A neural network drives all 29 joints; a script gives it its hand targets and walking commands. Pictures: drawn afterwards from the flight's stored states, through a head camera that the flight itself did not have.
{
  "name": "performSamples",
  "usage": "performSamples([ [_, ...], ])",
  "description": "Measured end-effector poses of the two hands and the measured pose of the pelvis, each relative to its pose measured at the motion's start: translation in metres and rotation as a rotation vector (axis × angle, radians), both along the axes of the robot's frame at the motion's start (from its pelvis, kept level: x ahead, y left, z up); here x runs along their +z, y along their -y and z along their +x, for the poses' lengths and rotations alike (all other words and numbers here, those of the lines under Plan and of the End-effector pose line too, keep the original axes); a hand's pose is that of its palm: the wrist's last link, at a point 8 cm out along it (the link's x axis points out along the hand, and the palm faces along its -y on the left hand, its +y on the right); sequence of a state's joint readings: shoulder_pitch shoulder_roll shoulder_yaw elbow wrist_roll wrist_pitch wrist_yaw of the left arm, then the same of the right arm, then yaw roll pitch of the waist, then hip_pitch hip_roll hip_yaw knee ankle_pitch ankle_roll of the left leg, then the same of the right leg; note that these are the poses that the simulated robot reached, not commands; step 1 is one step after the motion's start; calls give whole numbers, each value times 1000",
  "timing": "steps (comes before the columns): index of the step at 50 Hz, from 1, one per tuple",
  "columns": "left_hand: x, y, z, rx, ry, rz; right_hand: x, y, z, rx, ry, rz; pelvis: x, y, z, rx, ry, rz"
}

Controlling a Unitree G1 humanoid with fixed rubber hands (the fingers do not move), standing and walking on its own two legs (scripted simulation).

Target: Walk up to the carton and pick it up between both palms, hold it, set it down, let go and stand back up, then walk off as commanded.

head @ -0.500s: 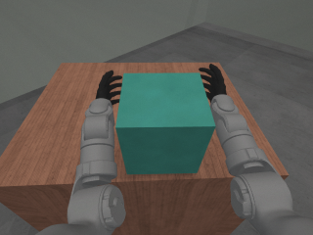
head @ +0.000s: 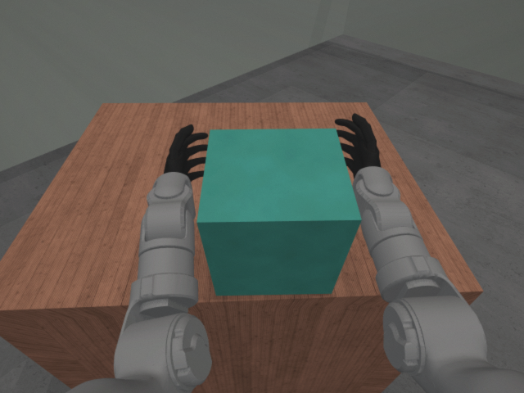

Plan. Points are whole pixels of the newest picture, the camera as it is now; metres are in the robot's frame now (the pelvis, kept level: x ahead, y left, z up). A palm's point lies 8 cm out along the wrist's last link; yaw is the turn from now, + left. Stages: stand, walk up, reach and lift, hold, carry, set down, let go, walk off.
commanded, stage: set down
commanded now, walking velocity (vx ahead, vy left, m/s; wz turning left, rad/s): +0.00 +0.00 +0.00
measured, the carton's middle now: (273, 215) +0.36 -0.01 +0.10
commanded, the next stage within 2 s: none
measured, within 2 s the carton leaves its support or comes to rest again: rests again in 0.60 s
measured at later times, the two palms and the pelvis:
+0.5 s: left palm (180, 176) +0.38 +0.13 +0.16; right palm (365, 167) +0.39 -0.15 +0.17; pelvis +0.00 +0.00 +0.00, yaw +0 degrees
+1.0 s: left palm (185, 178) +0.39 +0.13 +0.15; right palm (366, 171) +0.40 -0.16 +0.16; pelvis +0.01 +0.00 +0.00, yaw +0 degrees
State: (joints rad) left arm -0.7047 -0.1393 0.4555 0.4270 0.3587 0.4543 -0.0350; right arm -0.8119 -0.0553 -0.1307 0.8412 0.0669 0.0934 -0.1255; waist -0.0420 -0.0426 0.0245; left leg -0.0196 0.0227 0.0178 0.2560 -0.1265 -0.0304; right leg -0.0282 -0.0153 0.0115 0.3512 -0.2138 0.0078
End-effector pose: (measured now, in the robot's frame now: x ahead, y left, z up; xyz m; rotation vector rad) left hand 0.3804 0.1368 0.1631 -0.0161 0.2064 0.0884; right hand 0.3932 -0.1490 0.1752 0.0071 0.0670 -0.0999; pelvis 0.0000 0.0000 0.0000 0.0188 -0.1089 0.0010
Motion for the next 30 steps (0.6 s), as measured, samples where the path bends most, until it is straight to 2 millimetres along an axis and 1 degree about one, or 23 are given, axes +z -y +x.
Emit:
performSamples([
  [4,1,0,0,0,13,6,3,0,0,1,14,-1,0,0,0,0,-1,0],
  [15,-1,0,-1,-3,17,2,2,0,-1,2,18,0,0,0,0,0,0,0],
  [30,-4,3,3,-12,25,6,-4,4,1,-2,21,-1,0,1,3,0,-4,1],
])
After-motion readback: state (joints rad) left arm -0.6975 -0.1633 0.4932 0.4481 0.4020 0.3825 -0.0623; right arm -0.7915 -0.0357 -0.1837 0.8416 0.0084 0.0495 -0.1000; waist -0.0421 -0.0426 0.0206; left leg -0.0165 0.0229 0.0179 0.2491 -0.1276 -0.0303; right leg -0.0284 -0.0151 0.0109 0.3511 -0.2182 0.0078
